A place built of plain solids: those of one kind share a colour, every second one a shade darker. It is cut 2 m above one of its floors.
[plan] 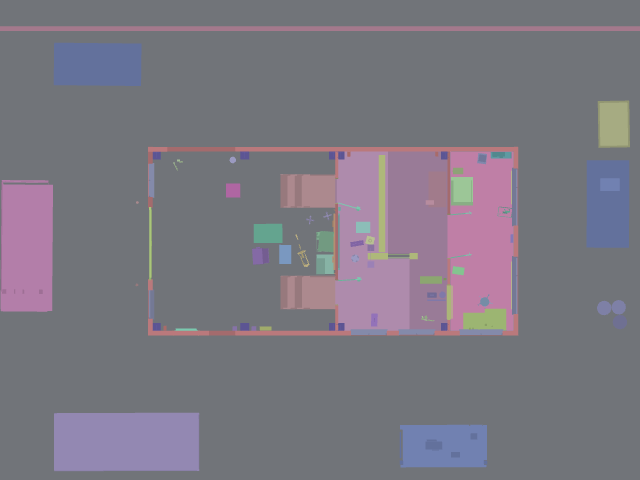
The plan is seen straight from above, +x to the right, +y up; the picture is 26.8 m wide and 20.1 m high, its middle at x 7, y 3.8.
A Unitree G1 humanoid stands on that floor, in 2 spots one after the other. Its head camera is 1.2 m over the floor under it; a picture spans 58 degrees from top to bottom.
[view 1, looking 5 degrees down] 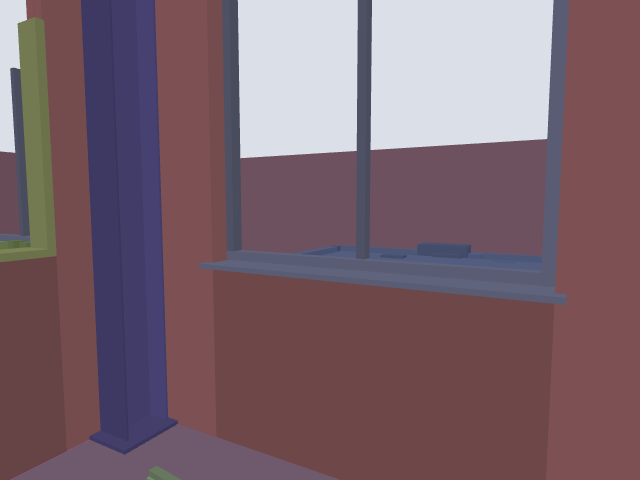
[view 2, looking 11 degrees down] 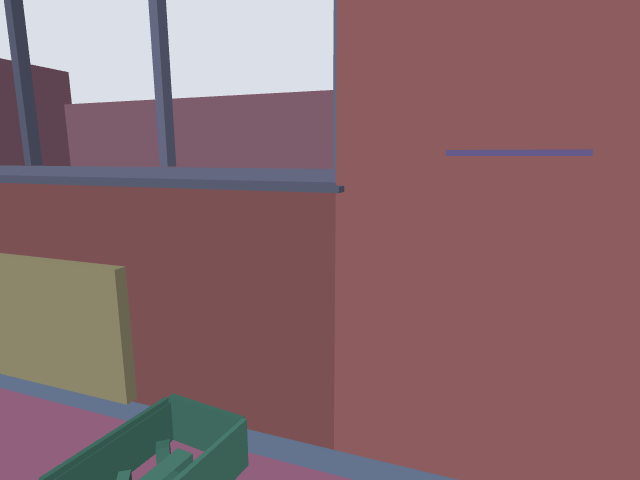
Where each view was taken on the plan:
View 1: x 10.30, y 1.60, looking -61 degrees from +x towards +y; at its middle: yard_bound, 9.95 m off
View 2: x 13.70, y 3.95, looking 20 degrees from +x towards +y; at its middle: wall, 1.52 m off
